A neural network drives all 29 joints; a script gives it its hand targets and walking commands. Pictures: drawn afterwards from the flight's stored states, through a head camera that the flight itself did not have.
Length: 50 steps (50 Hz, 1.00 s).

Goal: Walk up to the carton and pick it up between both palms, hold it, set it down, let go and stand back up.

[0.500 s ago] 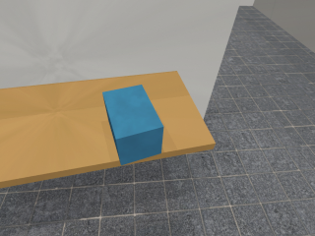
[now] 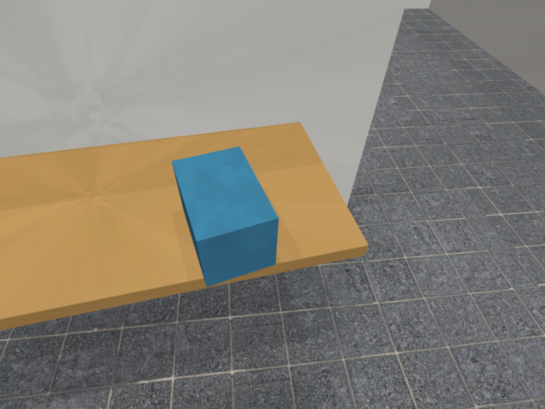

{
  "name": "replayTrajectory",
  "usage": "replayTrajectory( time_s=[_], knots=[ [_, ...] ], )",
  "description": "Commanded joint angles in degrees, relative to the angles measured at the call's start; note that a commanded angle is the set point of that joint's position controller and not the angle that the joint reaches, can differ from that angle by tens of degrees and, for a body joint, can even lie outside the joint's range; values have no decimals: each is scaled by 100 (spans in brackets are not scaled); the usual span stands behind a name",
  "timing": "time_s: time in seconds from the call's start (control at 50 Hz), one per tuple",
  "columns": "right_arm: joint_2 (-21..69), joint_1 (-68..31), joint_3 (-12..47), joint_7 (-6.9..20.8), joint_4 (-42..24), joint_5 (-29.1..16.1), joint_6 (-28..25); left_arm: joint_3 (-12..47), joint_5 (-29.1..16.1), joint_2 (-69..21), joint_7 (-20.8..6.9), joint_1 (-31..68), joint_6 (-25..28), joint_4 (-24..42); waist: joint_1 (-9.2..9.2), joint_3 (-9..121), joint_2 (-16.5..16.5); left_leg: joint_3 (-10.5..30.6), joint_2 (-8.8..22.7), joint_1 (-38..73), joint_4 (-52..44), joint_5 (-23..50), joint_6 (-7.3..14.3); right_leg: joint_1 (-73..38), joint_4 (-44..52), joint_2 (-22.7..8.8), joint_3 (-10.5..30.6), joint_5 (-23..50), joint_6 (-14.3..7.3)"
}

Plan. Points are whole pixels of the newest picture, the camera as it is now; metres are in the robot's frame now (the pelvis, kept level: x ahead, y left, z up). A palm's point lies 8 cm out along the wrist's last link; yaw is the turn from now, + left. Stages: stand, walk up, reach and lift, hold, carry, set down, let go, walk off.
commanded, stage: stand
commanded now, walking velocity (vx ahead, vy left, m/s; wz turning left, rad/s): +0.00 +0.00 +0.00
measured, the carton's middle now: (223, 213) +0.59 +0.11 -0.12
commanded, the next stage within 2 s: walk up in 0.32 s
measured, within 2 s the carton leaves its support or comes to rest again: neither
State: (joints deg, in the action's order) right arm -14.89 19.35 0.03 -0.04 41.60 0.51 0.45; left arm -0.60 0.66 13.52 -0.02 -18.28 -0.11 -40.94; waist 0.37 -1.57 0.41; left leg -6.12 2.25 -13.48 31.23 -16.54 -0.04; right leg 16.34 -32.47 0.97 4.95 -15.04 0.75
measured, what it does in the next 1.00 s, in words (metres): walks ahead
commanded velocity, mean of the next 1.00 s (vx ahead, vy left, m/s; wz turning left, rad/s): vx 0.00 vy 0.00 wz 0.00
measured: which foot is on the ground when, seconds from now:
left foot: down 0.00-0.70, up 0.72-1.00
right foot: down 0.00-1.00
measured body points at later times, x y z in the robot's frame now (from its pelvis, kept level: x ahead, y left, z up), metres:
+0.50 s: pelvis +0.00 +0.00 +0.00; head +0.01 +0.00 +0.45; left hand +0.09 +0.25 -0.12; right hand +0.07 -0.26 -0.12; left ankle +0.00 +0.12 -0.73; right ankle +0.03 -0.13 -0.73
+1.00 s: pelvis +0.11 +0.02 +0.00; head +0.14 +0.02 +0.45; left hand +0.06 +0.29 -0.12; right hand +0.20 -0.23 -0.12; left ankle +0.21 +0.18 -0.70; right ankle +0.04 -0.12 -0.73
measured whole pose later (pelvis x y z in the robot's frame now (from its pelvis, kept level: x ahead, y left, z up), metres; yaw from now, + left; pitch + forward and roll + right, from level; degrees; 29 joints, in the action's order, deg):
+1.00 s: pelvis +0.11 +0.02 +0.00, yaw +8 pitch -2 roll +0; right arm -15.0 23.1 -3.2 2.8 39.8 2.2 -0.2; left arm -1.8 2.9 15.1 0.5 -26.2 2.3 -44.7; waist -2.3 -6.0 -0.9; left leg 0.1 3.5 -30.1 43.6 -13.5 -0.6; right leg 1.6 -26.2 -4.4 -7.0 -21.8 1.0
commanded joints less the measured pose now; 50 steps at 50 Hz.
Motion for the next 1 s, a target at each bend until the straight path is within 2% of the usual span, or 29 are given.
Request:
replayTrajectory(
  time_s=[0.0,0.04,0.12,0.14,0.34,0.4,0.46,0.48,0.5,0.52,0.54,0.58,0.6,0.62,0.64,0.66,0.68,0.7,0.72,0.74,0.76,0.82,0.84,0.86,0.88,0.92,0.94,0.96,0.98],
  knots=[
    [-738,-29,-238,-43,-495,-9,-137,-235,0,775,36,-37,145,453,-43,-58,-146,663,496,-54,-750,-217,249,192,605,-409,437,439,-211],
    [-719,63,-232,-45,-484,-10,-142,-242,14,824,47,-79,153,430,-14,48,11,661,523,0,-752,-78,260,120,563,-417,454,561,-220],
    [-760,112,-221,-59,-413,-32,-153,-206,0,764,58,-11,169,415,22,121,-27,602,475,103,-684,162,248,126,566,-448,478,767,-239],
    [-748,127,-220,-57,-418,-29,-142,-208,9,799,63,-34,172,419,37,109,109,581,494,128,-641,181,242,125,601,-448,470,802,-231],
    [-744,119,-226,-69,-353,0,-127,-197,2,813,76,-82,155,318,24,160,24,529,494,225,-609,246,246,111,630,-464,499,882,-251],
    [-736,211,-225,-66,-304,-5,-110,-205,-23,802,82,-41,139,274,47,26,188,525,468,224,-635,73,213,277,702,-467,543,590,-253],
    [-749,189,-222,-73,-245,-28,-127,-193,-10,790,78,-38,128,274,18,10,-27,593,509,37,-766,-4,210,117,619,-408,460,593,-237],
    [-767,193,-224,-74,-275,-15,-132,-191,-11,782,80,-39,120,272,12,17,4,645,515,25,-810,54,228,37,567,-409,438,632,-220],
    [-843,847,-388,6,-169,97,-154,-383,242,811,2,-348,170,355,60,412,-202,786,356,112,-673,-2405,427,-203,355,-233,247,-1917,-403],
    [-903,899,-409,43,-126,128,-154,-414,292,821,-33,-265,179,412,62,-126,-190,1158,506,-232,-831,-2956,550,216,258,-226,278,-2481,-432],
    [-935,980,-438,62,-124,137,-148,-433,280,813,-64,-145,189,481,133,-491,-192,1392,618,-290,-1073,-3147,649,642,143,-216,198,-2527,-414],
    [-1084,935,-494,58,-122,164,-171,-371,197,591,-107,-162,255,539,141,-785,-794,2066,1098,173,-1614,-2929,948,1247,-470,-13,-591,-1266,-242],
    [-1120,913,-502,41,-101,161,-178,-385,211,565,-109,-104,305,596,170,-929,-784,2322,1363,243,-1747,-2683,1106,1348,-533,-109,-755,-874,-207],
    [-1079,845,-478,36,-112,175,-185,-380,221,568,-107,-95,355,625,134,-918,-525,2320,1386,271,-1560,-2135,1180,1147,-210,-245,-725,-653,-254],
    [-1053,779,-460,58,-109,150,-178,-397,202,528,-100,-252,407,629,22,-715,-424,1995,1142,-157,-1244,-1754,1016,409,227,-283,-608,-445,-340],
    [-946,573,-429,96,-172,145,-155,-460,207,656,-72,-716,442,517,-267,-365,-71,1343,663,-1171,-567,-1780,663,-859,636,-398,-118,-729,-495],
    [-535,364,-297,144,-362,92,-131,-622,269,1070,-35,-1088,434,417,-528,-441,879,508,-150,-2540,907,-1880,189,-1792,1526,-1154,1447,-2205,-844],
    [-416,220,-246,118,-523,247,-92,-713,310,1483,35,-1554,388,317,-719,-767,1177,409,-368,-3115,2336,-1945,16,-1772,2298,-2241,2981,-3181,-1170],
    [-624,381,-335,87,-475,308,-12,-713,377,1495,107,-1462,336,249,-574,-951,609,942,-71,-3040,2873,-1756,32,-1316,2418,-2612,3094,-3307,-1360],
    [-674,472,-379,91,-496,289,8,-657,368,1383,139,-1274,338,247,-504,-1178,325,1090,110,-3006,3049,-1465,25,-1162,2241,-2624,2797,-2475,-1559],
    [-688,536,-408,109,-492,228,-34,-559,352,1182,142,-1077,374,249,-431,-1212,117,1181,163,-3069,3003,-1055,18,-1246,2119,-2370,2133,-1541,-1532],
    [-563,851,-427,160,-410,217,-153,-464,337,1033,157,-751,413,211,-260,-661,364,998,153,-2652,2655,-401,-90,-1629,1838,-1968,735,469,-1353],
    [-492,749,-414,188,-490,207,-167,-435,308,1053,151,-728,411,195,-287,-572,458,872,118,-2479,2471,-309,-120,-1578,1753,-1889,405,1011,-1396],
    [-356,569,-401,215,-602,214,-180,-410,271,1090,136,-692,421,153,-301,-646,735,758,140,-2357,2220,-146,-128,-1440,1705,-1796,82,1477,-1375],
    [-272,406,-377,249,-703,202,-197,-383,249,1075,123,-641,427,124,-278,-688,839,705,207,-2109,1842,32,-103,-1191,1637,-1738,-225,1728,-1355],
    [-199,407,-376,295,-763,132,-232,-359,195,1116,94,-447,404,99,-198,-684,1160,543,142,-1410,1166,434,-57,-672,1525,-1411,-893,1573,-1177],
    [-202,394,-397,309,-759,133,-243,-371,182,1141,83,-548,382,78,-243,-577,1124,385,-12,-1085,1021,570,-51,-540,1423,-1306,-1003,1242,-1123],
    [-211,485,-433,293,-762,154,-248,-389,191,1267,85,-580,356,75,-201,-524,1168,358,-18,-731,871,741,-15,-386,1240,-1393,-988,924,-1116],
    [-252,700,-502,254,-726,171,-258,-396,186,1339,81,-542,320,83,-103,-325,1020,337,-69,-280,769,917,32,-185,994,-1489,-968,530,-1107]
  ],
)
